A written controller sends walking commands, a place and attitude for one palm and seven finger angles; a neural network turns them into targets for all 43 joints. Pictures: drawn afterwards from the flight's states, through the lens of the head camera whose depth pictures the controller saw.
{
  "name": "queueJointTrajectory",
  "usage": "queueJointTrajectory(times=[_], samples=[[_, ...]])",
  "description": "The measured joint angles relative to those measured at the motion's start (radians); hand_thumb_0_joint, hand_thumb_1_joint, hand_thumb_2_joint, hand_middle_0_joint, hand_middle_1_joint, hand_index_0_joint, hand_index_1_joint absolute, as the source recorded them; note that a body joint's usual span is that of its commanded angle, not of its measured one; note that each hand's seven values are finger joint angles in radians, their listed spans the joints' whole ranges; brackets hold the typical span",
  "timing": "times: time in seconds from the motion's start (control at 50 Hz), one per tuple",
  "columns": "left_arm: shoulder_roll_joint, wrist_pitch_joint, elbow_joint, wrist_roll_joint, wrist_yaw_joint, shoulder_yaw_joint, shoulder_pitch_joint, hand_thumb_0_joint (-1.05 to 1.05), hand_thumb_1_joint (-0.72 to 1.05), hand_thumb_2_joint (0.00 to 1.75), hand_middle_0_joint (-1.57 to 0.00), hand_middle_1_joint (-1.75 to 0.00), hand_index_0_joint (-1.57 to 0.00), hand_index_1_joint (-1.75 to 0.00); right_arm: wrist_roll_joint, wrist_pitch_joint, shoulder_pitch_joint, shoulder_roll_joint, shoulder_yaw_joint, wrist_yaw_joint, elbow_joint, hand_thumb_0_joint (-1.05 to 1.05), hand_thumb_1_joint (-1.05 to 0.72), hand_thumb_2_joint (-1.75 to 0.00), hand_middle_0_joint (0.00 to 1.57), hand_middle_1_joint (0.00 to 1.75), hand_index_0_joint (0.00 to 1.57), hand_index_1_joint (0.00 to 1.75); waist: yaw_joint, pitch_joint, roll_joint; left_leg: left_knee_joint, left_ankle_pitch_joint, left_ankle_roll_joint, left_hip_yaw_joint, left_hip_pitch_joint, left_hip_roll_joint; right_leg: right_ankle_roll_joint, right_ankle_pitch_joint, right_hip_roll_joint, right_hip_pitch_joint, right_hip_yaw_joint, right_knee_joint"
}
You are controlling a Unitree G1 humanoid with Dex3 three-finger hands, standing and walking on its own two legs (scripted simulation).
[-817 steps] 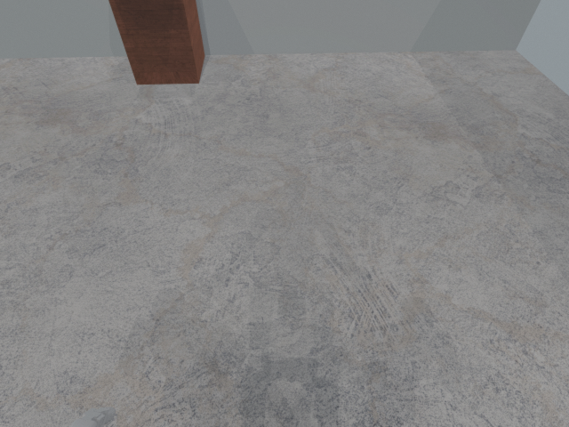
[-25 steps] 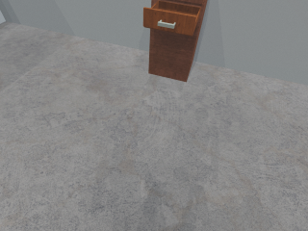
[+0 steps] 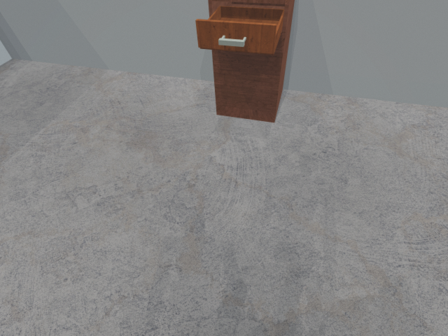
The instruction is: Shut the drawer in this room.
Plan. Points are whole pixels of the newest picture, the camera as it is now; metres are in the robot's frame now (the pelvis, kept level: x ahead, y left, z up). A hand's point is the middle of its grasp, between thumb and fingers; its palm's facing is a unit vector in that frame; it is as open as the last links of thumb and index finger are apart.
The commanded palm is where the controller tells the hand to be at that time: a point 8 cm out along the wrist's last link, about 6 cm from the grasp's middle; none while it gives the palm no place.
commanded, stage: turn or walk to find it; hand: left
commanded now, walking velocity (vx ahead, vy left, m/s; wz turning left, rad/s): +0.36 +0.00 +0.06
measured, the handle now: (232, 40) +1.37 +0.05 -0.07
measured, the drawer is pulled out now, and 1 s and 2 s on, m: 0.28 0.28 0.28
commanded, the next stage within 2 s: stand and wait in 0.14 s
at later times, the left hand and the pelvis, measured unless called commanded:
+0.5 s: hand out of the picture +0.11 +0.20 -0.18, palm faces +0.11 -0.98 -0.16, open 7.4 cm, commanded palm none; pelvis +0.18 +0.05 -0.01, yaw +0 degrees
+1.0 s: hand (158, 291) +0.25 +0.18 -0.16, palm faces +0.03 -0.98 -0.19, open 7.3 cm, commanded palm none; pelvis +0.25 +0.01 +0.01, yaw +1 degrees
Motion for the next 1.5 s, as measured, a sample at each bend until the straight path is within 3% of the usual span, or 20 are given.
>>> queueJointTrajectory(times=[0.06, 0.12, 0.22, 0.3, 0.34, 0.36, 0.4, 0.44, 0.48, 0.56, 0.62, 0.76, 0.88, 1.08, 1.28, 1.5], samples=[[-0.015, -0.013, 0.0, 0.0, 0.009, -0.005, 0.041, 0.0, 0.91, 0.9, -0.2, -0.3, -0.19, -0.3, -0.003, 0.0, -0.05, -0.004, -0.012, 0.009, -0.017, 0.01, -0.91, -0.9, 0.2, 0.3, 0.2, 0.3, 0.014, 0.011, -0.015, 0.202, 0.093, -0.01, -0.01, -0.141, 0.021, 0.004, 0.022, 0.003, 0.07, 0.006, -0.096], [-0.04, -0.017, 0.027, 0.002, 0.01, -0.02, 0.087, 0.0, 0.91, 0.9, -0.2, -0.3, -0.19, -0.3, -0.002, -0.012, -0.121, -0.017, -0.023, 0.016, -0.06, 0.01, -0.91, -0.9, 0.2, 0.3, 0.2, 0.3, 0.007, 0.029, -0.019, 0.232, 0.188, -0.026, -0.016, -0.256, 0.05, 0.01, 0.042, 0.004, 0.139, 0.003, -0.184], [-0.079, -0.013, 0.071, 0.004, 0.013, -0.038, 0.15, 0.0, 0.91, 0.9, -0.2, -0.3, -0.2, -0.3, 0.006, -0.018, -0.242, -0.03, -0.024, 0.026, -0.127, 0.01, -0.91, -0.9, 0.2, 0.3, 0.2, 0.3, 0.013, 0.06, -0.02, 0.068, 0.298, -0.036, 0.01, -0.345, 0.069, 0.029, 0.037, 0.007, 0.238, -0.012, -0.28], [-0.09, -0.006, 0.092, 0.002, 0.02, -0.045, 0.174, 0.01, 0.91, 0.9, -0.2, -0.3, -0.2, -0.3, 0.007, -0.029, -0.332, -0.03, -0.009, 0.023, -0.162, 0.01, -0.91, -0.9, 0.2, 0.3, 0.2, 0.3, 0.039, 0.094, -0.027, -0.124, 0.34, -0.018, 0.056, -0.305, 0.034, 0.055, -0.003, 0.005, 0.297, -0.019, -0.296], [-0.089, 0.001, 0.105, -0.001, 0.024, -0.044, 0.184, 0.01, 0.9, 0.9, -0.2, -0.3, -0.2, -0.3, 0.003, -0.045, -0.357, -0.026, -0.001, 0.019, -0.177, 0.01, -0.91, -0.9, 0.2, 0.3, 0.2, 0.3, 0.044, 0.104, -0.031, -0.229, 0.385, 0.0, 0.075, -0.234, 0.0, 0.069, -0.052, -0.005, 0.294, -0.018, -0.217], [-0.09, 0.006, 0.111, -0.004, 0.025, -0.044, 0.192, 0.01, 0.9, 0.9, -0.2, -0.3, -0.2, -0.3, -0.001, -0.056, -0.359, -0.025, 0.003, 0.016, -0.185, 0.01, -0.91, -0.9, 0.2, 0.3, 0.2, 0.3, 0.042, 0.1, -0.022, -0.271, 0.443, 0.026, 0.077, -0.189, -0.004, 0.074, -0.079, -0.006, 0.269, -0.015, -0.123], [-0.072, 0.021, 0.115, -0.016, 0.031, -0.04, 0.165, 0.01, 0.9, 0.9, -0.2, -0.3, -0.2, -0.3, 0.0, -0.072, -0.366, -0.011, 0.005, 0.006, -0.193, 0.0, -0.91, -0.9, 0.2, 0.3, 0.2, 0.3, 0.039, 0.109, -0.039, -0.234, 0.317, 0.078, 0.08, -0.173, -0.014, 0.069, -0.115, -0.024, 0.139, 0.036, 0.191], [-0.051, 0.033, 0.097, -0.021, 0.039, -0.032, 0.114, 0.01, 0.9, 0.9, -0.2, -0.3, -0.2, -0.3, 0.01, -0.076, -0.365, 0.0, 0.015, -0.005, -0.189, 0.0, -0.91, -0.9, 0.2, 0.3, 0.2, 0.3, 0.046, 0.12, -0.051, -0.222, 0.252, 0.09, 0.086, -0.151, -0.019, 0.066, -0.149, -0.014, 0.001, 0.113, 0.448], [-0.031, 0.042, 0.072, -0.017, 0.041, -0.021, 0.055, 0.01, 0.91, 0.9, -0.2, -0.3, -0.2, -0.3, 0.01, -0.071, -0.351, 0.009, 0.018, -0.013, -0.176, 0.0, -0.91, -0.9, 0.2, 0.3, 0.2, 0.3, 0.044, 0.119, -0.053, -0.26, 0.261, 0.073, 0.086, -0.114, -0.025, 0.071, -0.134, -0.021, -0.102, 0.139, 0.544], [0.0, 0.051, 0.004, -0.006, 0.038, -0.007, -0.041, 0.01, 0.91, 0.9, -0.2, -0.3, -0.19, -0.3, 0.02, -0.064, -0.314, 0.016, 0.003, -0.024, -0.157, -0.02, -0.94, -0.9, 0.2, 0.3, 0.2, 0.3, 0.032, 0.089, -0.058, -0.35, 0.285, 0.085, 0.084, -0.051, -0.043, 0.08, -0.067, -0.056, -0.215, 0.148, 0.439], [0.013, 0.061, -0.031, 0.002, 0.034, -0.003, -0.092, 0.01, 0.91, 0.9, -0.2, -0.3, -0.19, -0.3, 0.009, -0.05, -0.291, -0.001, 0.0, -0.018, -0.148, -0.03, -0.95, -0.9, 0.2, 0.3, 0.2, 0.3, 0.014, 0.058, -0.058, -0.389, 0.294, 0.082, 0.077, -0.021, -0.052, 0.081, -0.018, -0.064, -0.233, 0.147, 0.328], [0.032, 0.063, -0.057, 0.007, 0.028, -0.012, -0.115, 0.0, 0.92, 0.9, -0.19, -0.3, -0.19, -0.3, 0.004, -0.022, -0.221, -0.01, -0.002, -0.011, -0.112, -0.01, -0.93, -0.9, 0.2, 0.3, 0.2, 0.3, 0.0, 0.007, -0.06, -0.381, 0.26, 0.054, 0.076, 0.013, -0.058, 0.076, 0.108, -0.041, -0.095, 0.128, -0.013], [0.019, 0.055, -0.009, -0.007, 0.023, -0.034, -0.071, 0.01, 0.93, 0.9, -0.2, -0.3, -0.19, -0.3, 0.01, -0.017, -0.157, -0.016, 0.01, -0.009, -0.075, 0.0, -0.93, -0.9, 0.2, 0.3, 0.2, 0.3, -0.023, -0.005, -0.02, -0.441, 0.266, 0.019, 0.059, 0.068, -0.024, 0.056, 0.143, 0.001, -0.028, 0.108, -0.105], [-0.011, 0.055, 0.041, -0.019, 0.028, -0.044, -0.031, 0.01, 0.92, 0.9, -0.2, -0.3, -0.2, -0.3, 0.015, -0.027, -0.078, 0.021, 0.033, -0.019, -0.01, 0.01, -0.92, -0.9, 0.2, 0.3, 0.2, 0.3, -0.022, 0.018, -0.029, -0.489, 0.264, -0.007, 0.044, 0.115, -0.002, 0.035, 0.149, 0.03, 0.034, 0.093, -0.18], [-0.046, 0.053, 0.055, -0.018, 0.035, -0.047, -0.009, 0.01, 0.91, 0.9, -0.2, -0.3, -0.2, -0.3, 0.016, -0.029, -0.1, 0.046, 0.033, -0.028, -0.013, 0.01, -0.91, -0.9, 0.2, 0.3, 0.2, 0.3, -0.016, 0.021, -0.028, -0.478, 0.245, -0.021, 0.035, 0.129, 0.01, 0.024, 0.131, 0.042, 0.057, 0.084, -0.183], [-0.046, 0.051, 0.051, -0.015, 0.037, -0.045, -0.002, 0.01, 0.91, 0.9, -0.2, -0.3, -0.2, -0.3, 0.014, -0.027, -0.13, 0.024, 0.025, -0.035, -0.025, 0.02, -0.93, -0.9, 0.2, 0.3, 0.2, 0.3, -0.007, 0.017, -0.032, -0.47, 0.233, -0.027, 0.031, 0.137, 0.015, 0.018, 0.119, 0.046, 0.068, 0.081, -0.177]])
